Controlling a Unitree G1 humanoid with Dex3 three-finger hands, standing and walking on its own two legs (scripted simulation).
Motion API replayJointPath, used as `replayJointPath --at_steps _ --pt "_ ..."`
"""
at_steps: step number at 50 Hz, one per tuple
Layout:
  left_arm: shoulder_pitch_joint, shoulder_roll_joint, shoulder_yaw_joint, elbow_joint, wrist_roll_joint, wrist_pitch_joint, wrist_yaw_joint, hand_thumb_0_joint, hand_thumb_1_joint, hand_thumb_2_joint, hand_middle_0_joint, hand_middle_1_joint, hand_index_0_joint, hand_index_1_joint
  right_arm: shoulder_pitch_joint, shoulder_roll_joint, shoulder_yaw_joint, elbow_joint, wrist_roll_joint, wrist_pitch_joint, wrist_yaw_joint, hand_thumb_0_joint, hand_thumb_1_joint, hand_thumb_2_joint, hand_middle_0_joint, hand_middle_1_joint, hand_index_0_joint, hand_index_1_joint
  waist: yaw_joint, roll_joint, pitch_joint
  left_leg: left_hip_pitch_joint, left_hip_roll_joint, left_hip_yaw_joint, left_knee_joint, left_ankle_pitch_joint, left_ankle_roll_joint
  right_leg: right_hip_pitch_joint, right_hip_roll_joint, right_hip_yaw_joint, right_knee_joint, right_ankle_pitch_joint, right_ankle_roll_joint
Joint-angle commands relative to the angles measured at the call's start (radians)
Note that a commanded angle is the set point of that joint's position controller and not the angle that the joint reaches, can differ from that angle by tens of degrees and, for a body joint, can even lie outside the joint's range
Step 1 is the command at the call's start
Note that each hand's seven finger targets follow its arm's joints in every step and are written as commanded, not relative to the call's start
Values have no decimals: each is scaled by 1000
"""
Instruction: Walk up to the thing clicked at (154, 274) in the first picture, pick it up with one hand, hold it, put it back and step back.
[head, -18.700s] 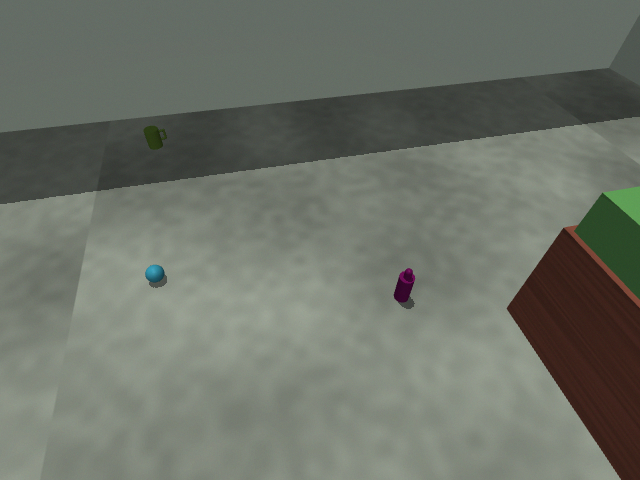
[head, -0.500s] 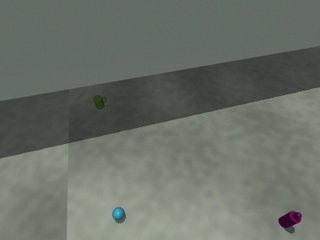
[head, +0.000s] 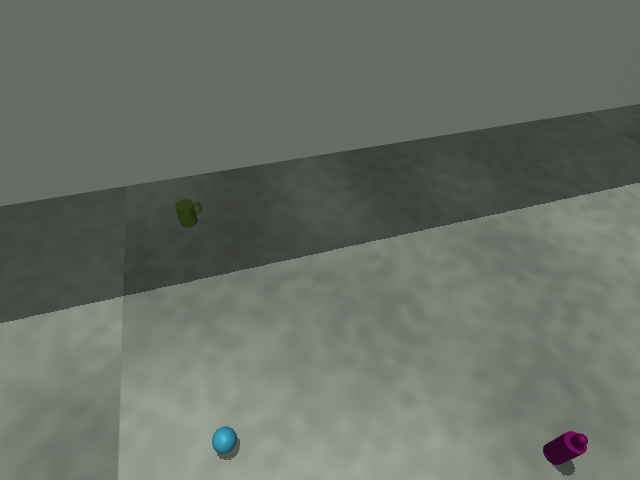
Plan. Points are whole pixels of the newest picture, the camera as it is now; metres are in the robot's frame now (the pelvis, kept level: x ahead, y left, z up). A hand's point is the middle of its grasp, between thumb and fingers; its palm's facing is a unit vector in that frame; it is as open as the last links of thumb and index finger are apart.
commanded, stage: walk up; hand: left
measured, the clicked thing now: (224, 440) +0.38 +0.24 -0.75
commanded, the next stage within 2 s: stand in 0.62 s
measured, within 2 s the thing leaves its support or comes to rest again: neither
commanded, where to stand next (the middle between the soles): +0.01 -0.01 m, yaw +2 degrees
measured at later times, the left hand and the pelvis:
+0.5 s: hand out of the picture +0.06 +0.27 -0.16, palm faces +0.00 -0.94 -0.33, open 7.4 cm; pelvis -0.01 +0.01 +0.00, yaw +0 degrees
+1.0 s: hand out of the picture +0.06 +0.27 -0.16, palm faces -0.03 -0.94 -0.35, open 7.4 cm; pelvis -0.01 +0.01 +0.00, yaw +0 degrees
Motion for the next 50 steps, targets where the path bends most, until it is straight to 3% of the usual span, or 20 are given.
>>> replayJointPath --at_steps 1,30,34,39,50 --pt "-50 219 38 -65 5 -24 15 0 900 900 -200 -300 -200 -300 -42 -210 -38 -58 4 -20 -13 0 -900 -900 200 300 200 300 1 4 -116 68 75 -43 -20 199 65 -31 -106 50 -44 255 -41" --pt "4 208 30 -53 6 -20 14 0 900 900 -200 -300 -200 -300 -28 -204 -44 -39 2 -23 -11 0 -900 -900 200 300 200 300 7 1 -85 45 66 -68 -47 101 75 -68 -99 54 -49 157 -34" --pt "22 222 27 -59 17 -34 20 0 900 900 -200 -300 -200 -300 -21 -206 -43 -40 -9 -19 -9 0 -900 -900 200 300 200 300 8 1 -73 29 63 -66 -35 72 72 -79 -115 66 -67 136 -30" --pt "28 221 23 -68 12 -38 21 0 900 900 -200 -300 -200 -300 -11 -209 -42 -42 -8 -19 -6 0 -900 -900 200 300 200 300 7 -6 -86 41 70 -73 -28 90 73 -84 -115 64 -62 126 -30" --pt "43 221 16 -75 11 -35 22 0 900 900 -200 -300 -200 -300 -3 -213 -38 -44 -7 -23 -7 0 -900 -900 200 300 200 300 12 10 -105 33 70 -71 -24 156 75 -49 -120 53 -35 203 -32"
